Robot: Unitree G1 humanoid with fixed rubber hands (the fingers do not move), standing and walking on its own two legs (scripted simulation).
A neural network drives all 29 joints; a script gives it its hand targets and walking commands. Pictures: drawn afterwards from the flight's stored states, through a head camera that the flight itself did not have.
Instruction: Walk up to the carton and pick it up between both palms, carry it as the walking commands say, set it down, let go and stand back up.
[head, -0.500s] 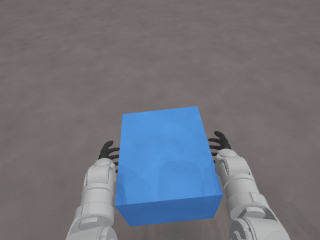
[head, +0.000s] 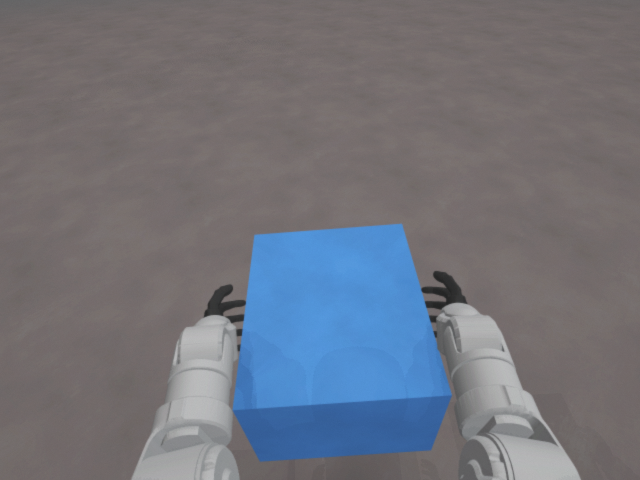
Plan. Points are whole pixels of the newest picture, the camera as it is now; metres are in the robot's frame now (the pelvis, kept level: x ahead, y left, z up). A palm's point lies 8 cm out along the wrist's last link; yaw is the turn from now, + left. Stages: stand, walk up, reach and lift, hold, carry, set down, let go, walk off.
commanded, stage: reach and lift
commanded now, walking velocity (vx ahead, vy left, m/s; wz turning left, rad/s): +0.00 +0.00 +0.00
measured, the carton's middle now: (335, 334) +0.36 +0.01 -0.04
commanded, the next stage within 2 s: hold in 0.82 s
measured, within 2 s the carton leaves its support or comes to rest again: neither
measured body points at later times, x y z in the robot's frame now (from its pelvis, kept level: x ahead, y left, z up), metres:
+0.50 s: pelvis +0.01 +0.00 +0.00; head -0.04 +0.00 +0.45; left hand +0.32 +0.17 +0.02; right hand +0.32 -0.17 +0.03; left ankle +0.05 +0.14 -0.74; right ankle +0.04 -0.14 -0.74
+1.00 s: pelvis +0.00 +0.00 +0.00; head -0.05 +0.00 +0.45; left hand +0.31 +0.17 +0.02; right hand +0.32 -0.16 +0.03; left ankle +0.05 +0.14 -0.74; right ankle +0.04 -0.14 -0.74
